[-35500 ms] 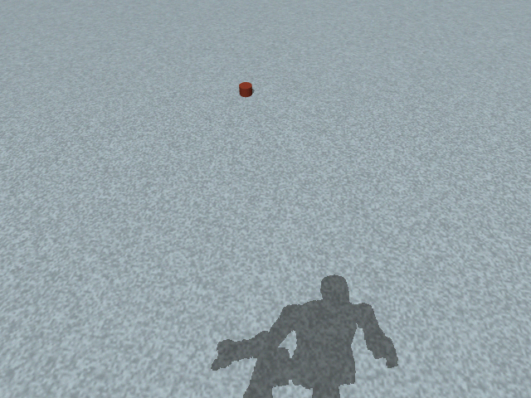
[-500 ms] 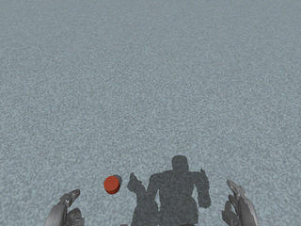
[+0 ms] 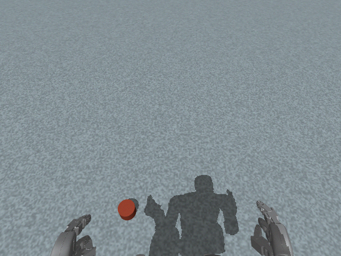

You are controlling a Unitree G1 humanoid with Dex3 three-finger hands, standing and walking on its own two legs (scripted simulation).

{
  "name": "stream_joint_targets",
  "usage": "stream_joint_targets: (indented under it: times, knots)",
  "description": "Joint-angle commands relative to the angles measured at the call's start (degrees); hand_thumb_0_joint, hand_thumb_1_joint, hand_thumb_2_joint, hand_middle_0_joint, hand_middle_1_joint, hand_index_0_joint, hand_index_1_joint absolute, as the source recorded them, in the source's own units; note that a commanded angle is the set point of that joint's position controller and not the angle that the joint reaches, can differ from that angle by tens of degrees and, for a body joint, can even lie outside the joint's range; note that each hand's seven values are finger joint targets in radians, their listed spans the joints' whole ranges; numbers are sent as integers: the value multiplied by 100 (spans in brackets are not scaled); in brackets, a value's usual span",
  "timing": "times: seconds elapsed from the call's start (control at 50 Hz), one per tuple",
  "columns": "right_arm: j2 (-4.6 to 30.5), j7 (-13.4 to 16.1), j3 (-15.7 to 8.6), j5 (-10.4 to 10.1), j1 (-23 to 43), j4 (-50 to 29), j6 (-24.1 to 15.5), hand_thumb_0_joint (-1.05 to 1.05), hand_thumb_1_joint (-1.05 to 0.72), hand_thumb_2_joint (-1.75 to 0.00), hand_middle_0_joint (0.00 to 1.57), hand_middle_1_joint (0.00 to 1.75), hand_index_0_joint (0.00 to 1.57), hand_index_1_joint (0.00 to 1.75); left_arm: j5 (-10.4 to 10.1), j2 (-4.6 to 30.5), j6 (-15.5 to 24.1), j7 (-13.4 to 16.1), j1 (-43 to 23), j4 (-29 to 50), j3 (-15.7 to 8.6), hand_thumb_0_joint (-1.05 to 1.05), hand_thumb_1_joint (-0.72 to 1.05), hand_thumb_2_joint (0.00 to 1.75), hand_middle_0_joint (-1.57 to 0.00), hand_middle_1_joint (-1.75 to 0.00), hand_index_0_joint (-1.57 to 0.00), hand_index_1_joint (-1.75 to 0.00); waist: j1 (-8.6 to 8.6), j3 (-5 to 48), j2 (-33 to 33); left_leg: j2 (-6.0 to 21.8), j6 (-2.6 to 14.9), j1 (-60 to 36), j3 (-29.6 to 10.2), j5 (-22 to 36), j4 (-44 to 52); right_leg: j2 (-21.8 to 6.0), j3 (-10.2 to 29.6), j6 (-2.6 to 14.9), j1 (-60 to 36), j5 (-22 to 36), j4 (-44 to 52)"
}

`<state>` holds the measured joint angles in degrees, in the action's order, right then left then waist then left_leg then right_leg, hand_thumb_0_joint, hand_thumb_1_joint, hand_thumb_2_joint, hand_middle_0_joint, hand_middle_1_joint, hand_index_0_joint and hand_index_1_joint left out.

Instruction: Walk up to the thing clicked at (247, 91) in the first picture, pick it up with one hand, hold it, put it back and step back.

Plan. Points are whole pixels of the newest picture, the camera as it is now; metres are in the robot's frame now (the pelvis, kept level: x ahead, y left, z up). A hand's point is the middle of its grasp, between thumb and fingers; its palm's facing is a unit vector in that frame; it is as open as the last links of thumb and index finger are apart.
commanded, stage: home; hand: left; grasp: from above
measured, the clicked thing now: (127, 209) +0.47 +0.22 -0.68
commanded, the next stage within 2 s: stand in 0.76 s
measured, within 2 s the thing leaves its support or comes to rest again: neither
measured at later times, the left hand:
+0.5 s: hand (93, 252) +0.16 +0.18 -0.05, palm faces +0.04 -0.98 -0.19, open 7.4 cm
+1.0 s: hand out of the picture +0.15 +0.21 -0.09, palm faces -0.01 -0.95 -0.31, open 7.4 cm
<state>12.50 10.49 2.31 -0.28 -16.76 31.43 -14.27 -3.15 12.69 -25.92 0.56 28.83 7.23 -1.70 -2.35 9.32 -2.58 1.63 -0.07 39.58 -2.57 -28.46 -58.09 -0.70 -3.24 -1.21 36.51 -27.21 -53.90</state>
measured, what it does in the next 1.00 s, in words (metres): stands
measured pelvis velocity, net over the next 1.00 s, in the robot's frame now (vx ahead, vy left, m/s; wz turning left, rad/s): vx -0.01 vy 0.00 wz -0.01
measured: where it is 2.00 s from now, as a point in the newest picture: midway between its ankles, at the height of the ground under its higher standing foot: outside the picture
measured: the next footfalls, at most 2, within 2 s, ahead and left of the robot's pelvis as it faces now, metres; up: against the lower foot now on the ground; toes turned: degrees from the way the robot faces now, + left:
none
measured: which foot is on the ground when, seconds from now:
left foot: down 0.00-1.00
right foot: down 0.00-1.00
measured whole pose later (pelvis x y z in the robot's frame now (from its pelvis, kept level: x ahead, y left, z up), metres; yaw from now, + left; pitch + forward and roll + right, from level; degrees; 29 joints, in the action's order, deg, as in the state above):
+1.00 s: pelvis -0.01 +0.00 +0.02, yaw -1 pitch +3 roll +0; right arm 15.1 2.6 0.7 4.8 -10.3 42.9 -4.4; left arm 2.7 15.9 -8.3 1.5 14.5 -23.3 -0.7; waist 0.8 0.1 0.7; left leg 0.1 0.6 29.0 0.1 -24.8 -50.8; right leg -2.2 -0.7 -1.2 28.2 -25.0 -50.2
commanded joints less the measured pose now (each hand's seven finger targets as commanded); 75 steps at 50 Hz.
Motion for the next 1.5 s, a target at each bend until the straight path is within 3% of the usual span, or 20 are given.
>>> stream_joint_targets:
  times: [0.0,0.16,0.2,0.36,0.48,0.58,0.82,0.84,0.86,0.88,0.9,0.92,0.94,0.98,1.06,1.16,1.24,1.26,1.42,1.48]
  knots:
    - [713,82,-341,5,374,-896,-320,0,-90,-90,20,30,20,30,43,596,330,80,-109,1086,-321,0,90,90,-20,-30,-20,-30,26,458,51,-138,77,-585,3,1574,902,184,-64,111,-330,1375,829]
    - [713,66,-360,19,361,-918,-302,0,-90,-90,20,30,20,30,28,604,314,67,-56,1081,-364,0,90,90,-20,-30,-20,-30,39,563,-54,-128,52,-639,-35,1733,908,197,-95,120,-367,1477,775]
    - [703,58,-340,6,404,-933,-283,0,-90,-90,20,30,20,30,41,534,323,74,-157,1093,-255,0,90,90,-20,-30,-20,-30,24,369,-16,-115,59,-581,-33,1527,957,202,-91,121,-264,1302,819]
    - [723,60,-355,-1,397,-955,-293,0,-90,-90,20,30,20,30,35,625,314,71,-249,1149,-354,0,90,90,-20,-30,-20,-30,-6,324,-64,-136,77,-522,-20,1100,1001,183,-64,104,-188,976,904]
    - [739,61,-382,9,314,-953,-301,0,-90,-90,20,30,20,30,47,614,318,98,-24,1032,-372,0,90,90,-20,-30,-20,-30,11,556,-94,-96,45,-662,-48,1486,971,210,-95,131,-250,1252,751]
    - [702,69,-347,-4,377,-963,-297,0,-90,-90,20,30,20,30,27,619,328,89,-169,1081,-358,0,90,90,-20,-30,-20,-30,14,316,52,-140,83,-435,-14,1093,968,178,-62,100,-215,967,896]
    - [720,66,-365,-12,341,-980,-266,0,-90,-90,20,30,20,30,30,628,306,103,-39,1032,-382,0,90,90,-20,-30,-20,-30,0,383,40,-139,87,-517,21,1298,900,172,-47,103,-256,1157,879]
    - [1341,-276,-589,753,760,420,407,0,-90,-90,20,30,20,30,670,1136,1511,320,-1789,-979,-316,0,90,90,-20,-30,-20,-30,403,-1000,375,110,288,-620,-139,2098,1357,-280,519,462,-1032,1178,1137]
    - [1303,-467,-666,695,792,445,640,0,-90,-90,20,30,20,30,703,1157,1886,293,-1229,-1877,-429,0,90,90,-20,-30,-20,-30,390,-480,570,78,355,-1097,-31,2255,1363,-342,772,604,-1215,1303,1256]
    - [1298,-575,-649,695,717,409,741,0,-90,-90,20,30,20,30,740,1250,2066,269,-1156,-2184,-432,0,90,90,-20,-30,-20,-30,332,-330,642,66,371,-1359,-9,2445,1365,-357,802,640,-1226,1550,1257]
    - [1374,-641,-653,711,563,412,807,0,-90,-90,20,30,20,30,728,1280,2161,234,-1347,-2298,-394,0,90,90,-20,-30,-20,-30,200,-379,328,100,382,-1329,-184,2113,1507,-294,794,578,-1162,1477,1250]
    - [1322,-727,-621,604,632,523,829,0,-90,-90,20,30,20,30,700,1273,2260,208,-1440,-2517,-350,0,90,90,-20,-30,-20,-30,282,-278,93,94,387,-1579,-221,2007,1709,-345,778,531,-1377,1544,1185]
    - [1226,-824,-635,425,645,656,856,0,-90,-90,20,30,20,30,676,1259,2316,191,-1518,-2741,-330,0,90,90,-20,-30,-20,-30,346,-227,107,79,398,-1670,-207,1827,1843,-376,708,467,-1544,1485,1235]
    - [1246,-902,-684,339,866,762,904,0,-90,-90,20,30,20,30,616,1209,2358,175,-1547,-3205,-356,0,90,90,-20,-30,-20,-30,431,-169,347,70,335,-1880,-184,1844,1890,-392,747,436,-1539,1459,1435]
    - [1231,-938,-735,336,914,1138,1017,0,-90,-90,20,30,20,30,583,1242,2529,193,-1762,-4060,-351,0,90,90,-20,-30,-20,-30,369,-118,249,150,342,-2239,-207,1901,2138,-461,719,325,-1835,1844,1742]
    - [1236,-909,-726,326,868,1571,1147,0,-90,-90,20,30,20,30,576,1228,2650,206,-1846,-4868,-316,0,90,90,-20,-30,-20,-30,322,-612,277,190,304,-2393,-220,1990,2608,-485,728,301,-2025,2044,2211]
    - [1306,-878,-711,300,871,1861,1232,0,-90,-90,20,30,20,30,547,1276,2656,204,-1909,-5396,-299,0,90,90,-20,-30,-20,-30,294,-937,200,267,272,-2454,-330,1518,3171,-473,742,274,-2226,1741,2614]
    - [1318,-874,-701,295,853,1944,1227,0,-90,-90,20,30,20,30,525,1279,2660,202,-1888,-5504,-301,0,90,90,-20,-30,-20,-30,306,-880,177,293,273,-2641,-351,1749,3281,-463,719,265,-2296,1906,2630]
    - [1471,-849,-696,235,964,2422,1247,0,-90,-90,20,30,20,30,504,1263,2666,186,-1849,-6247,-241,0,90,90,-20,-30,-20,-30,349,-1133,62,422,192,-2834,-489,1344,4023,-429,628,181,-2650,1688,3081]
    - [1409,-853,-674,212,910,2563,1262,0,-90,-90,20,30,20,30,513,1323,2693,190,-1920,-6409,-229,0,90,90,-20,-30,-20,-30,315,-1195,289,363,164,-2958,-337,1678,4007,-508,719,179,-2702,1792,3304]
